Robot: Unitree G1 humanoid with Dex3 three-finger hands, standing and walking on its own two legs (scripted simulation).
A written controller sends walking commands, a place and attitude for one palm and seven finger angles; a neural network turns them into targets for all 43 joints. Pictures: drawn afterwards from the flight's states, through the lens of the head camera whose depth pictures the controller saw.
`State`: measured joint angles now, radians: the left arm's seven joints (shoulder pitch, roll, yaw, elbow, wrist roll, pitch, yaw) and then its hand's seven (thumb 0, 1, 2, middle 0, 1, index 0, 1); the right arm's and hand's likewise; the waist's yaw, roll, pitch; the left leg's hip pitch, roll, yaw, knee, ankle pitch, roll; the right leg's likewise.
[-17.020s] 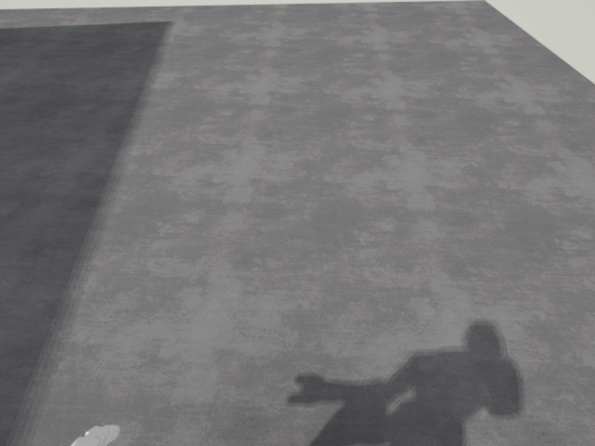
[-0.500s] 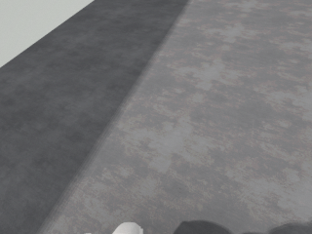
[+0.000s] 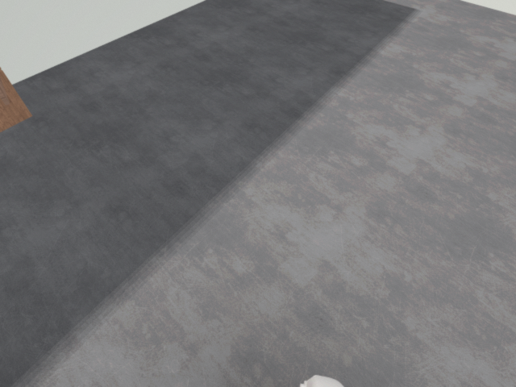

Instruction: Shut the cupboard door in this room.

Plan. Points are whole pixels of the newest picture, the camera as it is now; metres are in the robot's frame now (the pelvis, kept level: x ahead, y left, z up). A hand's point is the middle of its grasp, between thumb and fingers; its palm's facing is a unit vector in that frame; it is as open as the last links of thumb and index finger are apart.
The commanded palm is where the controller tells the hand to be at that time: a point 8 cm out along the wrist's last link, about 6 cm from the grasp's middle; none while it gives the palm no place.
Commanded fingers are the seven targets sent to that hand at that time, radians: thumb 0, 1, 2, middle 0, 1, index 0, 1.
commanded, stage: turn or walk to find it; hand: left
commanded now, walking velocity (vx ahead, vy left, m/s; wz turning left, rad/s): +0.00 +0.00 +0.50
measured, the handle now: out of the picture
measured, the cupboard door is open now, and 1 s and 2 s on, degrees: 72 72 72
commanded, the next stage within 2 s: none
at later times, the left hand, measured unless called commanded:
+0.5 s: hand out of the picture -0.01 +0.14 -0.15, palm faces +0.29 -0.92 -0.28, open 7.3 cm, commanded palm none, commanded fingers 0.00 0.90 0.90 -0.20 -0.30 -0.20 -0.30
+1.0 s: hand out of the picture -0.06 +0.21 -0.16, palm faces +0.51 -0.83 -0.22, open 7.3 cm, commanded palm none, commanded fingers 0.00 0.90 0.90 -0.20 -0.30 -0.20 -0.30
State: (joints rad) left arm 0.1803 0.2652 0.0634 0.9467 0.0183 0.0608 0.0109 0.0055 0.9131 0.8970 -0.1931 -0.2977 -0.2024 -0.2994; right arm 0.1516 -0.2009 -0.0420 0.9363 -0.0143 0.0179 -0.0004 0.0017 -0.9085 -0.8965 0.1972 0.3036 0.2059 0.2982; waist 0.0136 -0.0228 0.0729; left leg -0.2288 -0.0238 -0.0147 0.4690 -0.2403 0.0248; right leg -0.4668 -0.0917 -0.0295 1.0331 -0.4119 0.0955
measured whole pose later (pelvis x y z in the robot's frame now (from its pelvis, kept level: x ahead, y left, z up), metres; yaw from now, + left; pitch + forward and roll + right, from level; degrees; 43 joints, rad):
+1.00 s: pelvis -0.02 +0.00 +0.01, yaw +30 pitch +0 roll -1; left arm 0.21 0.26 0.06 0.96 0.03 0.03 -0.02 0.01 0.91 0.90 -0.19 -0.30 -0.20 -0.30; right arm 0.26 -0.19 -0.04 0.97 -0.01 -0.02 0.01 0.00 -0.91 -0.90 0.20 0.30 0.21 0.30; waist 0.00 -0.02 0.02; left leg -0.15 -0.04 -0.03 0.39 -0.24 0.05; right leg -0.50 -0.11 -0.04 1.02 -0.32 0.10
